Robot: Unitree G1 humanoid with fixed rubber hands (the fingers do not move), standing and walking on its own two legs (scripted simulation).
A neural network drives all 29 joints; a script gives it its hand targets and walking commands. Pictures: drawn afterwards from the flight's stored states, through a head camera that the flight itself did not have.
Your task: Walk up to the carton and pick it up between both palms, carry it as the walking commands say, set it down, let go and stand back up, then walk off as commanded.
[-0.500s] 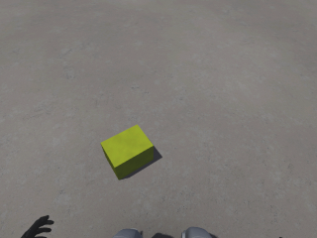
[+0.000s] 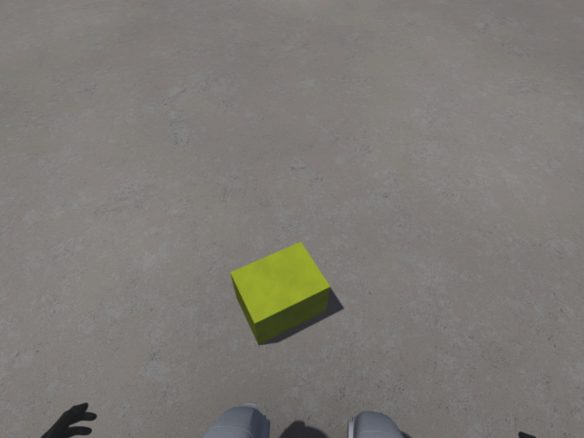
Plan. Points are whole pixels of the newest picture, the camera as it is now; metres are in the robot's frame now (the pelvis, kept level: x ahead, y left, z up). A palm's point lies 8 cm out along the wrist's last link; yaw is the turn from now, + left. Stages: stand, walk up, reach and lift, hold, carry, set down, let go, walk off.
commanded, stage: walk up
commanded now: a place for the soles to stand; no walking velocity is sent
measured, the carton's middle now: (280, 292) +0.63 +0.05 -0.64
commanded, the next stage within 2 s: none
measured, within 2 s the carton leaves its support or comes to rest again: neither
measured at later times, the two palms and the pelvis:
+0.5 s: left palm out of the picture +0.08 +0.32 -0.10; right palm out of the picture +0.07 -0.34 -0.07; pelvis -0.01 -0.01 -0.01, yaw +4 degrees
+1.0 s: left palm out of the picture +0.06 +0.29 -0.09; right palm out of the picture +0.09 -0.37 -0.08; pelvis -0.01 -0.04 +0.00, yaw +7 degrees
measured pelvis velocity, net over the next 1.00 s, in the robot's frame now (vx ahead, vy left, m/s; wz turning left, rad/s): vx -0.01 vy -0.04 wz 0.11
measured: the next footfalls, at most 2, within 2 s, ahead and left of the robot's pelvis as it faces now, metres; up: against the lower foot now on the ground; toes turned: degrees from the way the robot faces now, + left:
right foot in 0.16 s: +0.09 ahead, -0.15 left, +0.00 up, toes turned +2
